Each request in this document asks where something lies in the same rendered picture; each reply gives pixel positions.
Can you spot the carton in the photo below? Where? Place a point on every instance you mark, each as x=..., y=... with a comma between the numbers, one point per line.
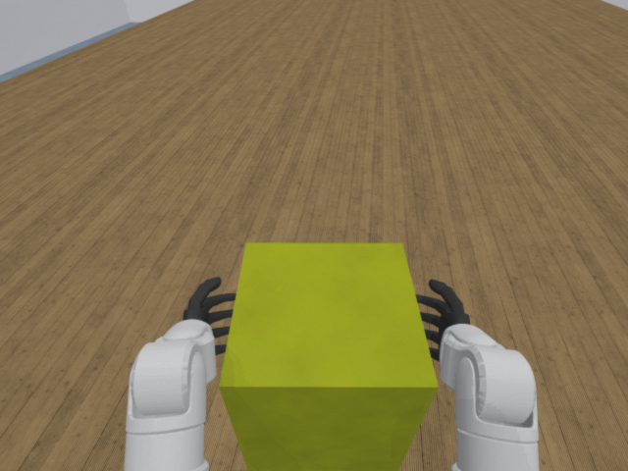
x=327, y=365

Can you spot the robot right forearm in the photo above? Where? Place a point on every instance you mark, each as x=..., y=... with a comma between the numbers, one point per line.
x=495, y=402

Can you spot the robot left forearm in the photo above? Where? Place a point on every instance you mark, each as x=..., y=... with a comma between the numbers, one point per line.
x=167, y=400

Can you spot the right robot hand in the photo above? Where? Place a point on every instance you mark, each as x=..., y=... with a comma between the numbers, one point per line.
x=451, y=309

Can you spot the left robot hand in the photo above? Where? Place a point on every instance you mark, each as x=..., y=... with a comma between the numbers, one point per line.
x=199, y=306

